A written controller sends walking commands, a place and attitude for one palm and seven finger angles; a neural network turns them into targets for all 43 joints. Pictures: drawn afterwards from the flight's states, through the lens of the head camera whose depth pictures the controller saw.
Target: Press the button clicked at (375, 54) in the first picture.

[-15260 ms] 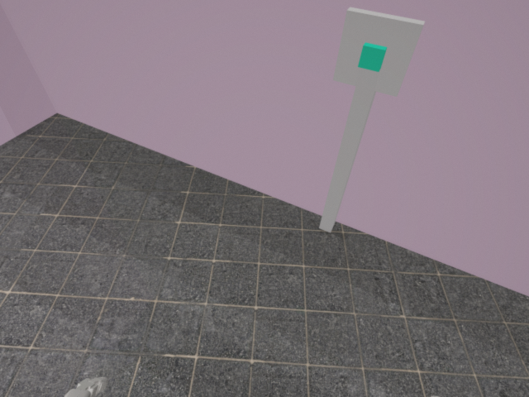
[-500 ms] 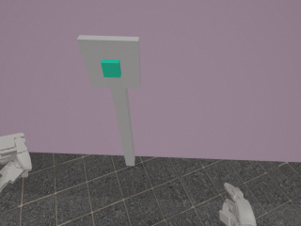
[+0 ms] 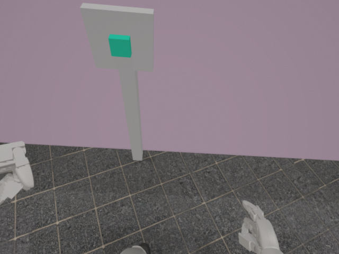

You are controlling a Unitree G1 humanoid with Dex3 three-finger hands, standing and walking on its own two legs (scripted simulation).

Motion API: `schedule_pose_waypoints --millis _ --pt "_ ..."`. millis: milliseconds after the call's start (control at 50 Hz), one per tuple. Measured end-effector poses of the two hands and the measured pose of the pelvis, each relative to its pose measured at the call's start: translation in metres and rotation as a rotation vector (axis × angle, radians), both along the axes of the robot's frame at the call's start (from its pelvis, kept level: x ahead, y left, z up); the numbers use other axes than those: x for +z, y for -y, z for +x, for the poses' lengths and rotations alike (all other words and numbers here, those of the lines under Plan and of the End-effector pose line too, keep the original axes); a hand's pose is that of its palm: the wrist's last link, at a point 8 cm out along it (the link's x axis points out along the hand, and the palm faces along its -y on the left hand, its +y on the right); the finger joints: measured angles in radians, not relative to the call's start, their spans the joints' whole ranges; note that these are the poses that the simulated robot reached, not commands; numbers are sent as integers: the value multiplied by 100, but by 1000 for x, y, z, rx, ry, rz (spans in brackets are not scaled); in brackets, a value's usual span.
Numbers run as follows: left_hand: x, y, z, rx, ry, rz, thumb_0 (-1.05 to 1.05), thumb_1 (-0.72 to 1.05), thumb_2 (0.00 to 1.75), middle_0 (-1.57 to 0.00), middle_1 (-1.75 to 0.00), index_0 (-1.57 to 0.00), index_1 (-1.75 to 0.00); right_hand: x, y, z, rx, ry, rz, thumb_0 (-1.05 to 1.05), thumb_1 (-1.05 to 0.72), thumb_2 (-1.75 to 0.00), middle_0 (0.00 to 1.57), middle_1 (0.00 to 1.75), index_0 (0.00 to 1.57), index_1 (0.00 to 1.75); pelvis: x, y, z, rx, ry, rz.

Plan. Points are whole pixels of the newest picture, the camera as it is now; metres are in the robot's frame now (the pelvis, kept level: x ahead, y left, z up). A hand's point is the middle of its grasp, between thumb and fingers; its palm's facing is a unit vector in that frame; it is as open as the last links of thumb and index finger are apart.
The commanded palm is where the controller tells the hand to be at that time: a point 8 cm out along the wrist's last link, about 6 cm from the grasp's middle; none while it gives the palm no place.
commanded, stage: step back with the hand held close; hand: left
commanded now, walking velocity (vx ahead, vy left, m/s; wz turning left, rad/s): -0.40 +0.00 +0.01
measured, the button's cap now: (120, 45) +0.66 +0.22 +0.09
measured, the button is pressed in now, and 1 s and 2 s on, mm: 0 0 0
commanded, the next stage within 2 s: stop stepping back and stand still in 0.26 s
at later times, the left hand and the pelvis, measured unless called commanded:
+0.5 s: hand out of the picture +0.02 +0.22 +0.17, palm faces +0.30 -0.84 -0.45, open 3.1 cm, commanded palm -0.03 +0.27 +0.18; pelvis -0.16 -0.01 +0.01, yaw +0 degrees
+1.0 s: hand out of the picture -0.09 +0.21 +0.18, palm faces +0.39 -0.79 -0.47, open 3.1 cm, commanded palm -0.14 +0.25 +0.18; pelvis -0.27 -0.03 +0.00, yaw +1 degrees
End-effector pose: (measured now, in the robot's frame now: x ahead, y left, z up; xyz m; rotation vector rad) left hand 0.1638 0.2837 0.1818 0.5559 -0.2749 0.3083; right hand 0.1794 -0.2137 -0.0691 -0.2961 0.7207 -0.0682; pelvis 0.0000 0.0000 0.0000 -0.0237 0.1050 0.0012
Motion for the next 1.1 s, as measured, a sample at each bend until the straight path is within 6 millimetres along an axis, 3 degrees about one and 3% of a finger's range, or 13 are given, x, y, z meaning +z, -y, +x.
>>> schedule_pose_waypoints --millis 60,140,240,340,420,520,640,740,820,940,1000,1060,1100 --pt "-4 22 -5 -79 -64 -4 1 89 90 -131 -150 -130 -150 -3 6 -10 0 8 26 1 -91 -90 20 30 21 30 1 7 -25 -7 17 -10" --pt "9 39 -33 -158 -71 52 2 89 90 -131 -150 -130 -150 4 19 -32 -57 36 48 1 -91 -90 20 30 21 30 0 16 -43 -16 38 -19" --pt "21 18 -73 -64 -18 62 1 88 90 -131 -150 -130 -150 18 33 -62 -104 23 -17 1 -91 -90 20 30 21 30 6 14 -58 -14 24 13" --pt "-4 -4 -101 31 -22 -33 1 89 90 -131 -150 -130 -150 19 32 -86 -88 29 -70 1 -91 -90 20 30 20 30 2 4 -96 20 43 17" --pt "-15 5 -134 2 -83 -80 1 89 90 -131 -150 -130 -150 25 18 -118 -44 68 -35 1 -91 -90 20 30 20 30 6 5 -131 9 70 11" --pt "7 23 -189 -40 -28 -32 2 89 90 -131 -150 -130 -150 28 7 -167 -26 106 25 1 -91 -90 20 30 21 30 6 14 -163 12 96 0" --pt "18 17 -240 48 57 -21 1 89 90 -131 -150 -131 -150 12 19 -220 -26 33 19 1 -90 -90 20 30 21 30 5 22 -206 8 101 26" --pt "10 8 -256 85 120 -124 1 89 90 -131 -150 -131 -150 16 38 -264 -84 11 -47 1 -90 -90 20 30 21 30 8 16 -225 -9 86 34" --pt "-4 12 -258 23 131 -135 1 89 90 -131 -150 -131 -150 13 48 -289 -140 84 -94 1 -91 -90 20 30 21 30 -8 6 -247 5 104 14" --pt "12 23 -274 -33 110 -19 2 89 90 -131 -150 -131 -150 9 42 -333 -170 55 0 1 -91 -90 20 30 20 30 1 21 -264 13 141 22" --pt "19 31 -291 -18 94 42 2 89 90 -131 -150 -130 -150 -3 44 -343 -149 17 27 1 -91 -90 20 30 20 30 -1 29 -267 25 137 15" --pt "14 36 -308 8 80 74 1 89 90 -131 -150 -130 -150 -24 51 -344 -110 -47 23 1 -90 -90 20 30 21 30 -12 34 -278 30 132 35" --pt "12 35 -316 34 69 48 1 89 90 -131 -150 -131 -150 -28 56 -343 -87 -89 9 1 -90 -90 20 30 21 30 -9 35 -283 29 138 41"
